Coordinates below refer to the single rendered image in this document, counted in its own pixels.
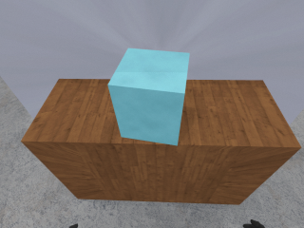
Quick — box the pedestal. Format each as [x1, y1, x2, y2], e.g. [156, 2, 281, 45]
[21, 79, 301, 205]

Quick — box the carton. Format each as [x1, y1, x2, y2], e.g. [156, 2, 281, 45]
[107, 47, 190, 146]

